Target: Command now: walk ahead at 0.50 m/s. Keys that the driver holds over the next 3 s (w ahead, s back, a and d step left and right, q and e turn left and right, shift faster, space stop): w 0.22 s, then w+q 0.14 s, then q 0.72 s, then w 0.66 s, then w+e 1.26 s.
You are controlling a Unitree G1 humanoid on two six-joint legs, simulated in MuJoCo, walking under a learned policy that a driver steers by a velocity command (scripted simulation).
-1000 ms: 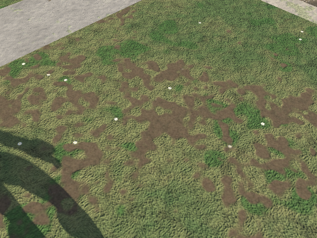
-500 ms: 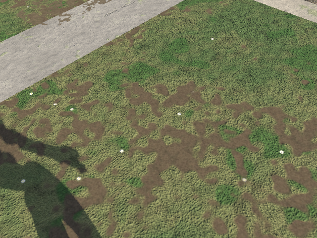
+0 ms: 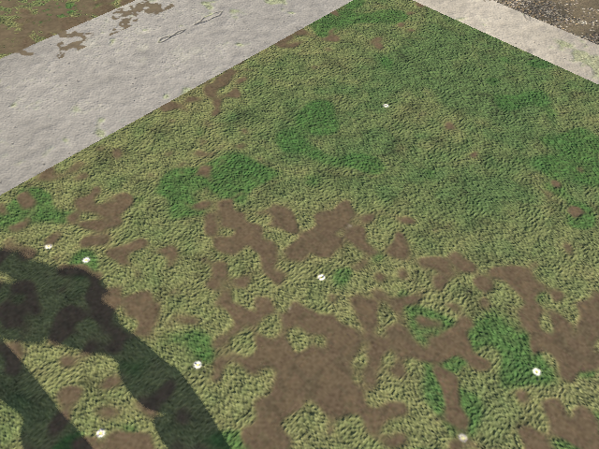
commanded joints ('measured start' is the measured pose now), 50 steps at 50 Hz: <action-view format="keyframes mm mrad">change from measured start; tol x32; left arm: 1 60 53 18 -48 14 8 10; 50 -115 92 55 -77 20 72 35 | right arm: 1 -38 -121 -28 -48 1 -28 -6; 50 -122 -183 -78 -252 1 101 -59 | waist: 1 44 99 -6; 14 -34 109 26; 18 93 -277 -409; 50 36 155 -166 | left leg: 1 -11 274 -219 -232 199 187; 16 189 251 -173 163 431 58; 18 -399 19 -90 803 -393 -45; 20 -517 88 -206 949 -366 -55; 38 -238 129 -14 280 -61 -47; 42 361 468 -642 82 759 337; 50 5 245 -371 -31 224 160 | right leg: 1 -57 -53 16 -75 115 25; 14 2 44 -31 -634 217 -27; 16 349 76 -60 -677 230 -71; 18 984 -336 557 -731 102 -283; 27 371 -178 -59 -902 743 -199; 40 456 -127 -243 -479 577 -56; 42 -42 134 -157 95 -440 87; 50 23 93 9 -95 -96 79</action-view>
